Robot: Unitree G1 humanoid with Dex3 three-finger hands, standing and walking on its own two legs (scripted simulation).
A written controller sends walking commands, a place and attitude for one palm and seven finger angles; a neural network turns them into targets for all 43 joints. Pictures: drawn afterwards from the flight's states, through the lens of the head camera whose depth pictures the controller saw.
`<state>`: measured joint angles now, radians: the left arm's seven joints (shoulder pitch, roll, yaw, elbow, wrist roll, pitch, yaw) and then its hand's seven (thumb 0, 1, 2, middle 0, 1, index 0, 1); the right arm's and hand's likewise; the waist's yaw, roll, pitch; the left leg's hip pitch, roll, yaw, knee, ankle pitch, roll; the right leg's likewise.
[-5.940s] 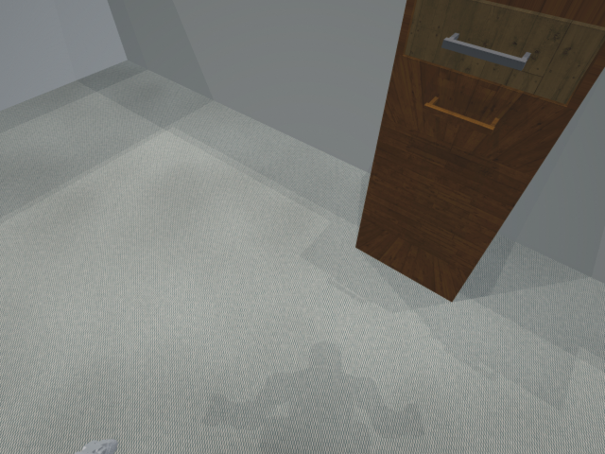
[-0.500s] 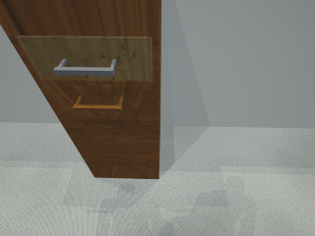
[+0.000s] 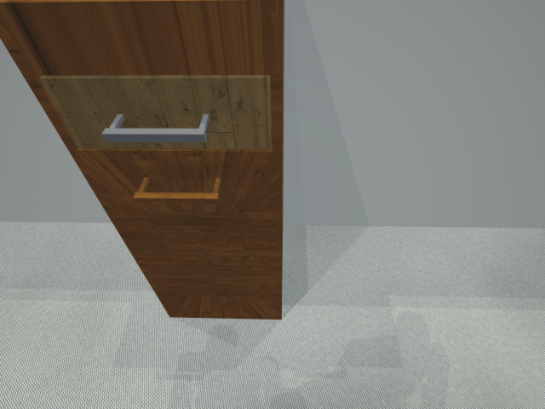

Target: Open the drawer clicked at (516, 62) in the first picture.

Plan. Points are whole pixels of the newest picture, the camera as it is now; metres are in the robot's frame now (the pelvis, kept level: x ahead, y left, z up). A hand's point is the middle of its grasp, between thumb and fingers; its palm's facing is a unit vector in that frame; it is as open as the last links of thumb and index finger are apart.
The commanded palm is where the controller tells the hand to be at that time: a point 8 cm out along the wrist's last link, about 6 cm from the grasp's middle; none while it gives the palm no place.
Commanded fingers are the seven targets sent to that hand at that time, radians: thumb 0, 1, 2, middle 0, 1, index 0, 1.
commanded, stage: raise the hand with hooked fingers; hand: left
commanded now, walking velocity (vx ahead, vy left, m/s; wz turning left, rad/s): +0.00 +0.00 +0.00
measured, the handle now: (158, 127) +0.53 +0.24 +0.14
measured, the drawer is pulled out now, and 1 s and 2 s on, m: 0.00 0.00 0.00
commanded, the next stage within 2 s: move the hooked fingers above the handle in 1.92 s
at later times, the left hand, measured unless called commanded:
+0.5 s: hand (130, 396) +0.15 +0.21 -0.03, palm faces -0.03 -0.10 -0.99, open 9.0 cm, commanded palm +0.16 +0.21 +0.05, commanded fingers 0.00 0.29 0.64 -0.24 -0.69 -0.24 -0.69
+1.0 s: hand (104, 285) +0.24 +0.23 +0.10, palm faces +0.12 -0.07 -0.99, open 12.0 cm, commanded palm +0.22 +0.23 +0.16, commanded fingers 0.00 -0.29 0.39 -0.28 -1.07 -0.28 -1.07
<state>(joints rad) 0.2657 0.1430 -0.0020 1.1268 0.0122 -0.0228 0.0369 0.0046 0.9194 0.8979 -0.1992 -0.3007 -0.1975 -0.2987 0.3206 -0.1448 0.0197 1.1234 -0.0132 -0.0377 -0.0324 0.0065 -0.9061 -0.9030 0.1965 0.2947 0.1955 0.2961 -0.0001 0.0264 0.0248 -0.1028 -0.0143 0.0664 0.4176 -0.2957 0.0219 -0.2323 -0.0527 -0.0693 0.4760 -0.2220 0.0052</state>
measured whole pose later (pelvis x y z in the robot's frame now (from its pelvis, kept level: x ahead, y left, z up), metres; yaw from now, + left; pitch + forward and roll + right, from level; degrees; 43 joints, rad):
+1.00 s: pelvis +0.00 -0.01 +0.00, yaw +0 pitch +1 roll +0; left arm 0.22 0.47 0.02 -0.23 0.91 0.01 0.14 0.00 -0.07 0.48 -0.29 -0.93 -0.29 -0.92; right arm 0.16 -0.29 -0.02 0.64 -0.01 0.09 0.00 0.02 -0.90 -0.90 0.20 0.30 0.20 0.30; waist 0.10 0.10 0.01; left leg -0.15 0.00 0.07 0.45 -0.31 0.01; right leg -0.27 -0.03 -0.07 0.48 -0.22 -0.01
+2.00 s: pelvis -0.03 -0.01 +0.00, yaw +0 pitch -1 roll +1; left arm -0.32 0.63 0.05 -0.08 0.78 0.10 -0.19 0.00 -0.49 0.30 -0.32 -1.20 -0.32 -1.20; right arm 0.12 -0.31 0.01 0.62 0.04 0.08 0.02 0.02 -0.90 -0.90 0.20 0.29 0.19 0.30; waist 0.10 0.11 0.02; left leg -0.14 -0.01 0.05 0.39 -0.23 0.01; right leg -0.25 -0.04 -0.08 0.43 -0.15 -0.02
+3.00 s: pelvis +0.00 +0.01 +0.00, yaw +1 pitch +4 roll +0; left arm -0.67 0.57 -0.11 0.33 0.88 0.03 -0.19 0.00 -0.49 0.30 -0.32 -1.20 -0.32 -1.20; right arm 0.16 -0.28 0.02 0.62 0.05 0.12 0.00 0.01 -0.90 -0.90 0.20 0.29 0.20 0.30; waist 0.05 0.08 -0.02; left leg -0.20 -0.02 0.05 0.38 -0.26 0.03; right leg -0.31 -0.06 -0.08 0.41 -0.17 0.01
